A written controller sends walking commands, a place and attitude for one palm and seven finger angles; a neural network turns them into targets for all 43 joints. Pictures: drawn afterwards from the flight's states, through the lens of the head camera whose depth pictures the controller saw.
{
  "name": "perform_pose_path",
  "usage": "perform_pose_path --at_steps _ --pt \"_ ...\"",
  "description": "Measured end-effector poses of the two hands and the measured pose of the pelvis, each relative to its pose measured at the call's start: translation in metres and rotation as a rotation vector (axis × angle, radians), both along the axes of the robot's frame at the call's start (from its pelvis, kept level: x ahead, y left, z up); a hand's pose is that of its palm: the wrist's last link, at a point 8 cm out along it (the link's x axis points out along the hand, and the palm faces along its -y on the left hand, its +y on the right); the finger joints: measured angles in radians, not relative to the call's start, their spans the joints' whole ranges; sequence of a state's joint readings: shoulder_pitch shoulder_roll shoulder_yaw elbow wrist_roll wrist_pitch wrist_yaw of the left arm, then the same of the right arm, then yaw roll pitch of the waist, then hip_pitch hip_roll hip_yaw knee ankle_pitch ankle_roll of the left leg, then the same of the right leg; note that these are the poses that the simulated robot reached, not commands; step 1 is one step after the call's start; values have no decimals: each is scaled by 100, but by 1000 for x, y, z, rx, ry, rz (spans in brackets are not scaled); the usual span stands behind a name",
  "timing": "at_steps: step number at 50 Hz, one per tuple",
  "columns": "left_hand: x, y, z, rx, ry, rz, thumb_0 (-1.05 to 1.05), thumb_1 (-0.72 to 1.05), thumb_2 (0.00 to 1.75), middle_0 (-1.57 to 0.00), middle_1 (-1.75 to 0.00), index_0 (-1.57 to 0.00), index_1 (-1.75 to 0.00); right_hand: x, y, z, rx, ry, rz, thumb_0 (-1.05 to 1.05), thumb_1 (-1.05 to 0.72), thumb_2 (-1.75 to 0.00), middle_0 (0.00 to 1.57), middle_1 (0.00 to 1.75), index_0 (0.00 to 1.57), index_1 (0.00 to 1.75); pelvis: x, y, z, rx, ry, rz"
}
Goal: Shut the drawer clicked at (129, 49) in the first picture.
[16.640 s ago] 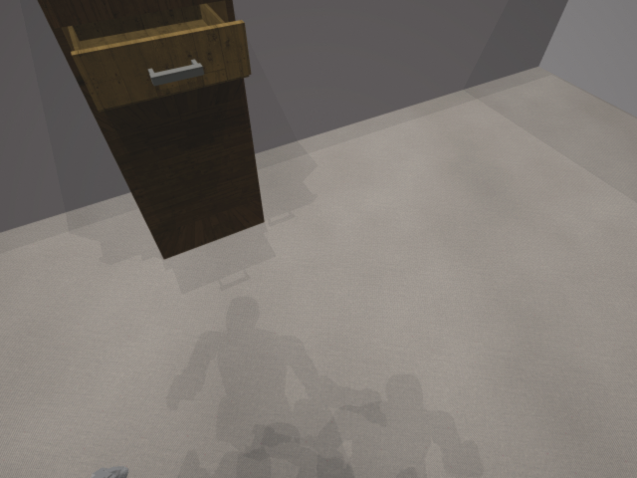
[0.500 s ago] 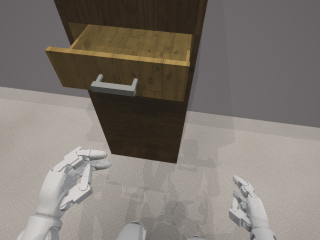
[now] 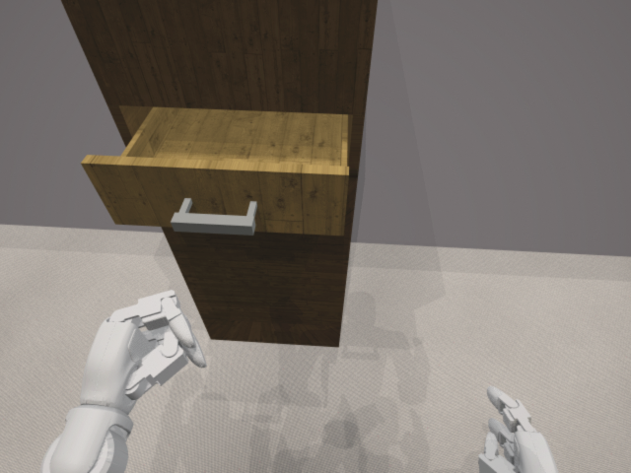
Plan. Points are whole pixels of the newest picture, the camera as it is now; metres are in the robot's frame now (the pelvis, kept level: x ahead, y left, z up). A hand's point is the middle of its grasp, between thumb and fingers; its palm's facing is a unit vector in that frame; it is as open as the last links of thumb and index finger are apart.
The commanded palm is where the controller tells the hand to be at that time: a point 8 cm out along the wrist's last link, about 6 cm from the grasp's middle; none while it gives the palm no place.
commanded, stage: raise the hand and make a fist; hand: left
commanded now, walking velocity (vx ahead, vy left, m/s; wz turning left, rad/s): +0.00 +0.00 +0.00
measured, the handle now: (217, 214) +0.46 +0.18 +0.06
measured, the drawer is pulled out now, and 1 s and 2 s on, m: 0.15 0.15 0.15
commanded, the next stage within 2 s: bring the fist close to the handle in 0.80 s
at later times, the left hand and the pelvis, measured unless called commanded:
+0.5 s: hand (186, 286) +0.26 +0.15 +0.17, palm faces -0.05 -1.00 -0.04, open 3.2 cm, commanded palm +0.23 +0.20 +0.16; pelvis +0.01 +0.00 +0.02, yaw +0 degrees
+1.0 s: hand (182, 297) +0.26 +0.15 +0.16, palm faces +0.00 -1.00 -0.04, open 3.3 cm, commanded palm +0.24 +0.20 +0.15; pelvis -0.01 -0.01 +0.02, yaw +0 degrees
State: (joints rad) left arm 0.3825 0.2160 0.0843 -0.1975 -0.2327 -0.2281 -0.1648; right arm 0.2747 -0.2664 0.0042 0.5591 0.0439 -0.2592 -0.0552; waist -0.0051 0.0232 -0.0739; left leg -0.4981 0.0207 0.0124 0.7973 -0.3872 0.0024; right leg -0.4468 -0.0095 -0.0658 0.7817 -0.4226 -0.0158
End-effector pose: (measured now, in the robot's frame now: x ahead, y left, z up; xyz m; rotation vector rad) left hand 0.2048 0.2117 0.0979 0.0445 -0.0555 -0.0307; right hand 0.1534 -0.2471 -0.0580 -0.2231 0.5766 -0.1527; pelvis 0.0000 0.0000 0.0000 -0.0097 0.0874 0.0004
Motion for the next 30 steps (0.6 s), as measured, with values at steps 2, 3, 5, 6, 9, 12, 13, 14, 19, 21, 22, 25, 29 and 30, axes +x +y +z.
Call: perform_pose_path --at_steps 2,3,5,6,9,12,13,14,19,21,22,25,29,30 --pt "4 1 7 0 -13 3 2 90 90 -117 -135 -117 -135 12 10 5 16 -30 29 1 -90 -90 20 30 20 30 1 1 2 -1 -8 2" --pt "5 1 11 0 -19 4 2 90 90 -119 -137 -119 -138 17 16 8 25 -43 43 1 -90 -90 20 30 20 30 2 2 3 -2 -12 3" --pt "8 2 18 2 -25 4 2 90 90 -123 -141 -123 -142 27 27 12 44 -64 71 1 -90 -90 20 30 20 30 4 3 4 -2 -21 4" --pt "9 3 21 2 -26 3 2 90 90 -125 -144 -125 -144 31 32 14 53 -72 84 1 -90 -90 20 30 20 30 5 4 5 -3 -26 5" --pt "13 2 30 0 -25 -1 1 90 90 -130 -150 -130 -150 40 46 18 75 -85 118 1 -90 -90 20 30 21 30 6 5 8 -3 -40 9" --pt "18 1 36 -5 -21 -5 1 90 90 -134 -154 -134 -154 44 55 19 89 -83 141 1 -90 -90 20 30 21 30 7 6 10 -3 -52 12" --pt "20 0 39 -4 -21 -5 1 90 90 -135 -155 -135 -155 44 57 19 92 -80 145 1 -90 -90 20 30 21 30 7 6 11 -2 -56 13" --pt "22 0 41 -1 -21 -5 1 90 90 -136 -156 -136 -156 44 58 19 94 -75 149 1 -90 -90 20 30 21 30 7 6 12 -2 -60 13" --pt "31 -5 57 5 -38 -9 2 90 90 -138 -158 -139 -159 40 57 18 98 -53 144 1 -90 -90 20 30 21 30 7 6 16 2 -78 11" --pt "35 -8 64 7 -44 -15 1 90 90 -139 -159 -139 -159 37 54 18 96 -41 136 1 -90 -90 20 30 21 30 7 6 17 4 -85 9" --pt "37 -9 66 7 -45 -17 1 90 90 -139 -159 -139 -160 36 52 17 94 -36 130 1 -90 -90 20 30 21 30 7 5 18 5 -88 8" --pt "40 -12 68 -2 -30 -18 1 90 90 -139 -160 -140 -160 31 45 17 91 -21 110 1 -90 -90 20 30 21 30 7 4 20 8 -95 1" --pt "38 -10 61 -5 18 2 1 90 90 -140 -160 -140 -160 24 34 18 80 -6 81 1 -90 -90 20 30 21 30 6 1 21 11 -104 -7" --pt "37 -9 60 -2 23 8 1 90 90 -140 -160 -140 -160 23 31 19 76 -5 75 1 -90 -90 20 30 21 30 5 0 22 11 -106 -8"
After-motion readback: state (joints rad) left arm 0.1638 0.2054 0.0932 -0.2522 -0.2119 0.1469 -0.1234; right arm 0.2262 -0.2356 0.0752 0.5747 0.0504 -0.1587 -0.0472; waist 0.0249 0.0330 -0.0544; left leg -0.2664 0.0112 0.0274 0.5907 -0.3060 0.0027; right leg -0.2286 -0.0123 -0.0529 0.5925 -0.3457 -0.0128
